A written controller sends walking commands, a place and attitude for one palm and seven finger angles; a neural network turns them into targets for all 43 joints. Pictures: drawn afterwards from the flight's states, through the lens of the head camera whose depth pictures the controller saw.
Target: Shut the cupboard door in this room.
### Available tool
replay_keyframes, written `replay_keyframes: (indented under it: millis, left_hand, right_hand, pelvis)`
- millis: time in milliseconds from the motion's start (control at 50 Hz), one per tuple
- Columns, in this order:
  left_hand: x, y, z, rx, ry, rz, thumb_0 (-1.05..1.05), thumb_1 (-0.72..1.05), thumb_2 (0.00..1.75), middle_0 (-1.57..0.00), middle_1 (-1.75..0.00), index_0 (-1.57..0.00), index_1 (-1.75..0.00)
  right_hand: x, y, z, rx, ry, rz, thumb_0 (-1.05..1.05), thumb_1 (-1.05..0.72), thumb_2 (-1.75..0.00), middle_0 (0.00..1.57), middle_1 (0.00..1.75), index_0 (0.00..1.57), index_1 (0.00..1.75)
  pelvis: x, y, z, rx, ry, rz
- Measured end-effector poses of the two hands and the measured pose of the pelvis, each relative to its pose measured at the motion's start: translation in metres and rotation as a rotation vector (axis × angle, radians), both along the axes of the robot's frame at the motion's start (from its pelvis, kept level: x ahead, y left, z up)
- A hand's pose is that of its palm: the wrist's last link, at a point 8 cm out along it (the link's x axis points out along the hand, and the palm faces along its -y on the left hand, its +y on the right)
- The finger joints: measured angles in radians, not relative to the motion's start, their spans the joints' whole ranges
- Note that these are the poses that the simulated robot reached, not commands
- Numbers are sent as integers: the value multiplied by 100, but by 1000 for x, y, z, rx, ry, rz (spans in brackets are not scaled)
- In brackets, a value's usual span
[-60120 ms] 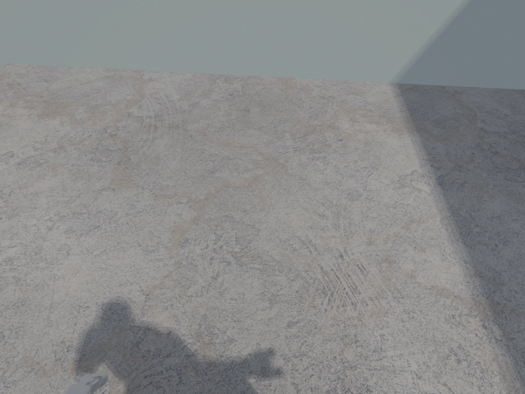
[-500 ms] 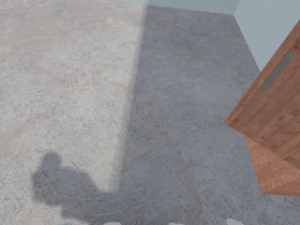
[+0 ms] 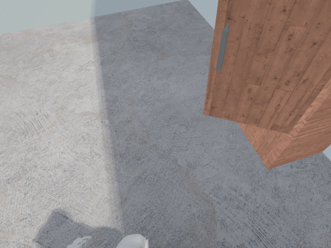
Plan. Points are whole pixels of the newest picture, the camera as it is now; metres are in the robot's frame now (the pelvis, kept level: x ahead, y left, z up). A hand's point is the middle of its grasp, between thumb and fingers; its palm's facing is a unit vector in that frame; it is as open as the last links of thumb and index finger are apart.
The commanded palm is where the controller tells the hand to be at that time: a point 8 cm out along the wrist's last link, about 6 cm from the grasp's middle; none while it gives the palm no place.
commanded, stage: turn to face it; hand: left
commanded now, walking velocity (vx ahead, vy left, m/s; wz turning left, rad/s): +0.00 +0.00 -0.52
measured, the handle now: (222, 48) +0.75 -0.17 +0.05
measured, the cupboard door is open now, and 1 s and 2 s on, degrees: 54 54 54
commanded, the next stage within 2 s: take the last steps up to it in 0.50 s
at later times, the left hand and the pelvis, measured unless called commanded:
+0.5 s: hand out of the picture +0.13 +0.23 -0.17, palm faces -0.19 -0.96 -0.22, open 7.4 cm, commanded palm none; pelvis +0.01 +0.03 +0.00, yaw -13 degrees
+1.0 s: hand out of the picture +0.14 +0.17 -0.18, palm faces -0.29 -0.94 -0.15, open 7.4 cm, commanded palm none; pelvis +0.06 +0.00 -0.01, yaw -20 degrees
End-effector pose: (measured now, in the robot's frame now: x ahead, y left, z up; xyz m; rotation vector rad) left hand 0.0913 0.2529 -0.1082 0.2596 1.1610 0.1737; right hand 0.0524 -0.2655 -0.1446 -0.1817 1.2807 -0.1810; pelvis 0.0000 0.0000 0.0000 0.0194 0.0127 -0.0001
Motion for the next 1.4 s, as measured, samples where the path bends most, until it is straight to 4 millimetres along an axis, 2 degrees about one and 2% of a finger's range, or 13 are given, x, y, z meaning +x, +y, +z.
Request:
replay_keyframes:
  millis: [160, 260, 320, 420, 500, 660, 740, 860, 1000, 1080, 1200, 1300, 1400]
  left_hand:
    - [3, -8, -9, -40, 43, -55, 0, 90, 90, -20, -30, -20, -30]
    - [6, 6, -24, -66, 68, -70, 0, 90, 90, -20, -30, -20, -30]
    - [14, 18, -38, -78, 82, -85, 0, 90, 90, -20, -30, -20, -30]
    - [30, 26, -34, -76, 97, -139, 0, 91, 90, -20, -30, -20, -30]
    - [43, 22, -26, -67, 91, -175, 0, 91, 90, -20, -30, -19, -30]
    - [67, -16, -20, -26, 44, -283, 0, 91, 90, -20, -30, -19, -30]
    - [63, -34, -12, -34, 39, -292, 0, 91, 90, -20, -30, -20, -30]
    - [49, -44, -17, -63, 105, -286, 0, 91, 90, -20, -30, -20, -30]
    - [55, -38, -47, -113, 195, -262, 0, 90, 90, -20, -30, -20, -30]
    - [79, -41, -52, -109, 244, -315, 0, 91, 90, -20, -30, -20, -30]
    - [149, -69, -29, -106, 157, -364, 1, 91, 90, -20, -30, -19, -30]
    - [205, -112, -20, -86, 99, -423, 0, 91, 90, -20, -30, -19, -30]
    - [254, -172, -24, -59, 54, -482, 0, 91, 90, -19, -30, -19, -30]
  right_hand:
    - [15, 2, 20, -20, -83, -41, 1, -90, -90, 20, 30, 20, 30]
    - [25, 17, 29, -53, -135, -63, 1, -90, -90, 20, 30, 20, 30]
    - [22, 27, 30, -80, -164, -77, 1, -90, -90, 20, 30, 20, 30]
    - [-3, 42, 36, -81, -125, -108, 1, -90, -90, 20, 30, 20, 30]
    - [-29, 47, 31, -59, -69, -155, 1, -90, -90, 21, 30, 20, 30]
    - [-90, 36, -4, 18, 20, -298, 1, -90, -90, 21, 30, 20, 30]
    - [-106, 27, -6, 31, 78, -329, 1, -90, -90, 21, 30, 20, 30]
    - [-86, 14, 14, 11, 35, -333, 1, -90, -90, 20, 30, 20, 30]
    - [-33, 6, 21, -65, -61, -313, 1, -90, -90, 20, 30, 20, 30]
    - [-25, 10, 26, -82, -85, -353, 1, -90, -90, 20, 30, 20, 30]
    - [-44, 19, 31, -25, 40, -408, 1, -90, -90, 20, 30, 20, 30]
    - [-60, 16, 24, 47, 151, -478, 1, -90, -90, 21, 30, 20, 30]
    - [-64, -8, 3, 118, 235, -542, 1, -90, -90, 21, 30, 20, 30]
  pelvis:
    - [3, 3, 5, 0, 15, -78]
    - [8, 18, 1, -15, 18, -127]
    - [11, 29, -7, -26, 17, -156]
    - [11, 34, 1, -37, 3, -205]
    - [11, 33, 5, -47, 4, -234]
    - [8, 12, -8, -20, -3, -298]
    - [11, 6, -3, -32, -5, -302]
    - [26, -3, 7, -20, 1, -317]
    - [63, -3, -6, -47, 4, -342]
    - [82, -8, -5, -32, -7, -388]
    - [108, -29, 10, -43, 0, -399]
    - [131, -59, 10, -33, 2, -419]
    - [158, -107, -5, -5, -2, -432]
